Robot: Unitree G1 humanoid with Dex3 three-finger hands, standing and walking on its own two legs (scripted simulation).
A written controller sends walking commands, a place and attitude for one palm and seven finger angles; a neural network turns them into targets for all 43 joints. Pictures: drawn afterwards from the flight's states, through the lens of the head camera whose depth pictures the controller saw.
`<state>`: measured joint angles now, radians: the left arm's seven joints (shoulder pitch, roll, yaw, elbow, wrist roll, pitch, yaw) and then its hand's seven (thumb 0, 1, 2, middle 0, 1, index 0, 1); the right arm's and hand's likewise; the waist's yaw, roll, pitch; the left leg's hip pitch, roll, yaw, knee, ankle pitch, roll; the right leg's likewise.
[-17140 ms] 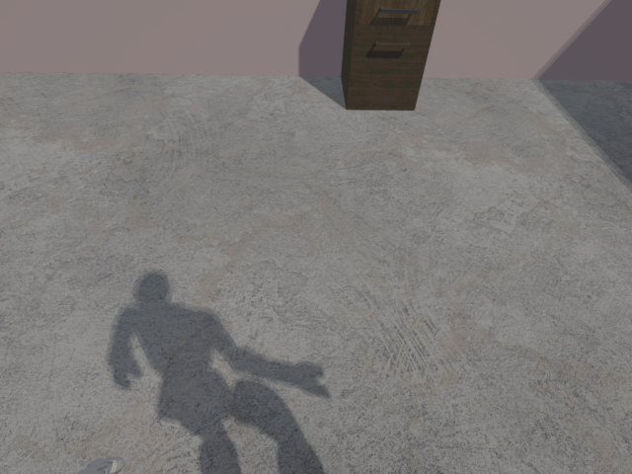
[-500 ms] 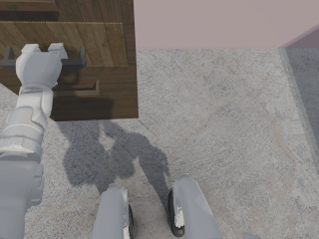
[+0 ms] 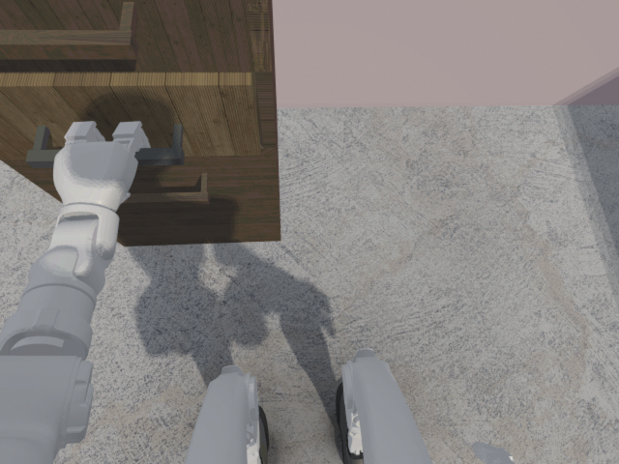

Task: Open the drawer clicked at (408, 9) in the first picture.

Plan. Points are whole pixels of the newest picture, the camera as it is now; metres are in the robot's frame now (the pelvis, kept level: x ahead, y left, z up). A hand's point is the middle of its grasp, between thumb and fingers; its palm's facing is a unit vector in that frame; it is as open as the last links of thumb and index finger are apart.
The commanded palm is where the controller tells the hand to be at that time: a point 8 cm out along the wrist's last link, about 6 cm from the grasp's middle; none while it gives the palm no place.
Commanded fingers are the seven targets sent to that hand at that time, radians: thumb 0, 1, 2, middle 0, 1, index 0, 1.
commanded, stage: pull the drawer open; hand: left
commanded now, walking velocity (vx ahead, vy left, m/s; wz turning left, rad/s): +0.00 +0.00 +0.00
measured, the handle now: (109, 145) +0.53 +0.25 -0.03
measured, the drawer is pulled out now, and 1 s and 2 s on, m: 0.02 0.08 0.13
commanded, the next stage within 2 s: none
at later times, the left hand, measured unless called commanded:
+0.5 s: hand (116, 208) +0.44 +0.24 -0.06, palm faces -0.05 -0.05 -1.00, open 5.2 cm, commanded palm +0.41 +0.24 -0.01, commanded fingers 0.00 0.90 0.90 -0.40 -1.35 -0.40 -1.35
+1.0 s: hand (113, 232) +0.41 +0.24 -0.06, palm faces -0.03 -0.05 -1.00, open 5.2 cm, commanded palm +0.38 +0.25 -0.01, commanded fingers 0.00 0.90 0.90 -0.40 -1.35 -0.40 -1.35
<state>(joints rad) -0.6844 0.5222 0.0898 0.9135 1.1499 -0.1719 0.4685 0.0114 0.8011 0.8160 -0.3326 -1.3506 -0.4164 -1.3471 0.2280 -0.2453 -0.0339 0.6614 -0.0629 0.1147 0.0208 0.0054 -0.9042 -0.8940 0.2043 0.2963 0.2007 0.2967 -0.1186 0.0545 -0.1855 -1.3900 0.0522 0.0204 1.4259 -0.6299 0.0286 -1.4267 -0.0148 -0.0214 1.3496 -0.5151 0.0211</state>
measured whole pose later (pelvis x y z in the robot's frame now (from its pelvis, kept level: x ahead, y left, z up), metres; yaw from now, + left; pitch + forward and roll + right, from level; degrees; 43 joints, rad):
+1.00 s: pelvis +0.00 -0.01 +0.00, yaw +1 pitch +31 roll -1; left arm -0.48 0.45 0.09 0.81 1.16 -0.19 0.54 0.01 0.79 0.81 -0.34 -1.35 -0.42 -1.35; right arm 0.19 -0.25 -0.05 0.66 -0.06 0.11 0.02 0.01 -0.90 -0.89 0.20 0.30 0.20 0.30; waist -0.08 0.04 -0.20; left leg -1.33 0.05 0.03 1.41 -0.62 0.02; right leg -1.38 -0.02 -0.01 1.36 -0.52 0.01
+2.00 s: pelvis +0.00 -0.01 +0.01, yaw +0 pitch +29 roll -1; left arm -0.24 0.41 0.09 0.61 1.15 -0.18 0.56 0.00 0.78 0.80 -0.33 -1.35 -0.42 -1.35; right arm 0.15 -0.24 -0.05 0.64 -0.06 0.10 0.01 0.01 -0.90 -0.89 0.20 0.30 0.20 0.30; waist -0.05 0.03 -0.20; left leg -1.27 0.05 0.03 1.40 -0.63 0.01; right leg -1.33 -0.01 0.00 1.35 -0.53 0.01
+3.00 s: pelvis +0.01 -0.02 +0.01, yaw +1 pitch +28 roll +0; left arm 0.07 0.37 0.06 0.38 1.14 -0.14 0.60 0.00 0.77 0.80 -0.31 -1.30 -0.41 -1.34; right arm 0.11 -0.23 -0.05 0.60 -0.08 0.07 0.00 0.01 -0.90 -0.89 0.20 0.30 0.20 0.30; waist -0.02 0.03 -0.21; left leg -1.23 0.05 0.02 1.39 -0.64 -0.01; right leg -1.30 -0.01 -0.02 1.36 -0.55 -0.01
